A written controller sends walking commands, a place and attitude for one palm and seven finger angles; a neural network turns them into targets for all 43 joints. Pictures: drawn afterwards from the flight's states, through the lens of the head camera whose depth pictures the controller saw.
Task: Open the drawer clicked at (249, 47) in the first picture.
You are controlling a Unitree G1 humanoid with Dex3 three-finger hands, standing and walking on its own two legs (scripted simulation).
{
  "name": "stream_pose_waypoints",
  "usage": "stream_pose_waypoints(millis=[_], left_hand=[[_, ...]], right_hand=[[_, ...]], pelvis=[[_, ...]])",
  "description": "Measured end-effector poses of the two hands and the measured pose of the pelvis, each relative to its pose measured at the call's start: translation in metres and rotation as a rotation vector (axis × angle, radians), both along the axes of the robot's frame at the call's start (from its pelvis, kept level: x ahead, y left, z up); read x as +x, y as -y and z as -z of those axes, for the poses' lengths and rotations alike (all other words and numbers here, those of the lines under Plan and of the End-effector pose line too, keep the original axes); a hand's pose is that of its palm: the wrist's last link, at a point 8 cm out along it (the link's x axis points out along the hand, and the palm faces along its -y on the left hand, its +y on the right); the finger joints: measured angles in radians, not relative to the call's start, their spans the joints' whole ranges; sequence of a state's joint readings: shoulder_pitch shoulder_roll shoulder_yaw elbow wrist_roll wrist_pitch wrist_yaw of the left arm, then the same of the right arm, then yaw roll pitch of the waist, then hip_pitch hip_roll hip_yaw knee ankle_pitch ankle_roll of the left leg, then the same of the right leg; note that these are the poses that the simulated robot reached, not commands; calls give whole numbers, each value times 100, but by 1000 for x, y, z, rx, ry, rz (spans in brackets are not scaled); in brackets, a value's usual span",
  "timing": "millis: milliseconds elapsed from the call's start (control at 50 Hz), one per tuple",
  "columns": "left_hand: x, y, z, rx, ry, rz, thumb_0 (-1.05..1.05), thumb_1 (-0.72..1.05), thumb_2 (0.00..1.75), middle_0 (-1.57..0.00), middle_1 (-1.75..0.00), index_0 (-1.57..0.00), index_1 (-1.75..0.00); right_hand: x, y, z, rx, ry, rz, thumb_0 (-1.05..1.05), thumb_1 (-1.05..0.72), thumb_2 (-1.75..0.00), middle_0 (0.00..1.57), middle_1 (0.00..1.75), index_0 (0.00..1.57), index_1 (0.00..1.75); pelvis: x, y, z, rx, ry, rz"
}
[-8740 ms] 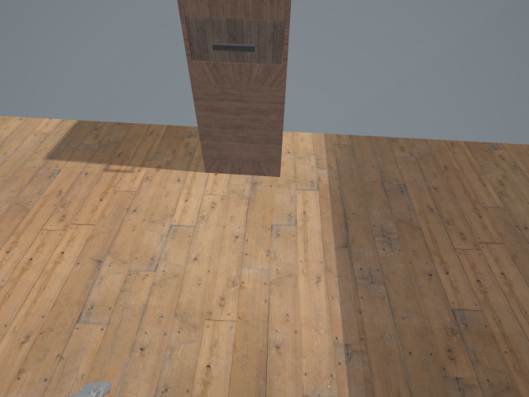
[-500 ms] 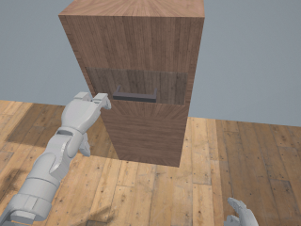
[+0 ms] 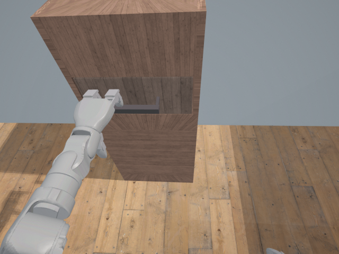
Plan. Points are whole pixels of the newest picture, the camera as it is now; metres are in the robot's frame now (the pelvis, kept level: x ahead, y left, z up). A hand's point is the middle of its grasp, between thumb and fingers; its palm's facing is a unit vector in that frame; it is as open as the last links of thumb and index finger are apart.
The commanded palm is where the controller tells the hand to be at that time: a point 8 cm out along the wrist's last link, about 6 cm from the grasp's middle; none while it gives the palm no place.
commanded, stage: move the hooked fingers above the handle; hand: left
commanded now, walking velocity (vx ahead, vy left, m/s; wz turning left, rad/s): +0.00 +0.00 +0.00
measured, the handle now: (135, 104) +0.57 +0.16 -0.03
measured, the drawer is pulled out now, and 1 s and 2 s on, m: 0.00 0.00 0.00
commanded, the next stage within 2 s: none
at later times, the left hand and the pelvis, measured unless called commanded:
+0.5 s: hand (117, 108) +0.49 +0.18 +0.05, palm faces +0.02 +0.01 -1.00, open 13.9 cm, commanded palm +0.46 +0.18 +0.09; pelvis +0.00 +0.00 -0.01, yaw +0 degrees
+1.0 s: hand (121, 109) +0.51 +0.18 +0.02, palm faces -0.13 +0.01 -0.99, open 13.9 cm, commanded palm +0.49 +0.16 +0.08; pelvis +0.01 +0.01 -0.01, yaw -1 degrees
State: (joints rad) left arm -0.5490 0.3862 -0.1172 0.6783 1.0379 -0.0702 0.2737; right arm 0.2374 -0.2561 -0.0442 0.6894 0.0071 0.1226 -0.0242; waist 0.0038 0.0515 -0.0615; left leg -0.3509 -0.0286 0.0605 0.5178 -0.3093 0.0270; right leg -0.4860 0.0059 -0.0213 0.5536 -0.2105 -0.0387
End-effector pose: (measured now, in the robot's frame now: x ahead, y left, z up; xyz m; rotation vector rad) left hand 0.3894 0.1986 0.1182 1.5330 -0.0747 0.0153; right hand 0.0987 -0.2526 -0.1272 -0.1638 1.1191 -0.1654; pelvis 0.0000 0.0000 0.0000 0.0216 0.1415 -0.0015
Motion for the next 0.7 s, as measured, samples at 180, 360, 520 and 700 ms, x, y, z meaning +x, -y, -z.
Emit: stream_pose_waypoints(millis=[180,360,520,700], left_hand=[[13,-5,20,27,-137,-55,0,-49,30,-31,-120,-31,-120],[44,29,13,-2,-33,83,0,-49,30,-32,-120,-32,-120],[78,20,19,47,-60,-81,0,-49,30,-31,-120,-31,-120],[88,52,36,-7,-135,67,0,-49,30,-32,-120,-32,-120]], right_hand=[[-4,1,0,-11,-14,8,0,-90,-90,20,30,20,30],[-19,10,2,-56,-51,23,0,-90,-90,20,30,20,30],[-53,8,11,-26,-143,84,0,-90,-90,20,30,20,30],[-84,7,8,-51,-220,120,0,-90,-90,20,30,20,30]], pelvis=[[0,1,1,-4,-17,-15],[1,-2,6,-8,-64,-24],[4,-4,9,-7,-119,0],[9,-5,11,-14,-137,-8]])
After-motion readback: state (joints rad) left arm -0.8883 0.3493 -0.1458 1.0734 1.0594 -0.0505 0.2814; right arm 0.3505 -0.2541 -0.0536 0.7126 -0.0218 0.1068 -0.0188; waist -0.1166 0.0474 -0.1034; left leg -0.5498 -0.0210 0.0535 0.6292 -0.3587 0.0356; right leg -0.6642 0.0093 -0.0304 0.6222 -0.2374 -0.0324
